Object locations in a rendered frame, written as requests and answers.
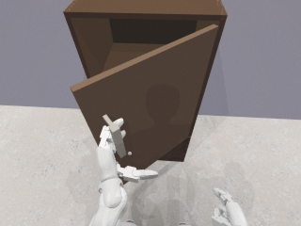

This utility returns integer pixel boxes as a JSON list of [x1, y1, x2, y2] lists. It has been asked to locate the handle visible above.
[[103, 114, 127, 158]]

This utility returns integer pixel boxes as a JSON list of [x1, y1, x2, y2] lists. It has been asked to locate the right robot hand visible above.
[[212, 187, 248, 226]]

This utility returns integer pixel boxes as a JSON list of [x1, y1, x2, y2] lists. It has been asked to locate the cupboard door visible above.
[[70, 24, 219, 185]]

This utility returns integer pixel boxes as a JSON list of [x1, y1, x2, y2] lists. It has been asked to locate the robot left forearm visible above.
[[88, 177, 129, 226]]

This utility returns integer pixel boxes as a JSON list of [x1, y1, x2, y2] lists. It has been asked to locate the left robot hand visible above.
[[95, 118, 159, 183]]

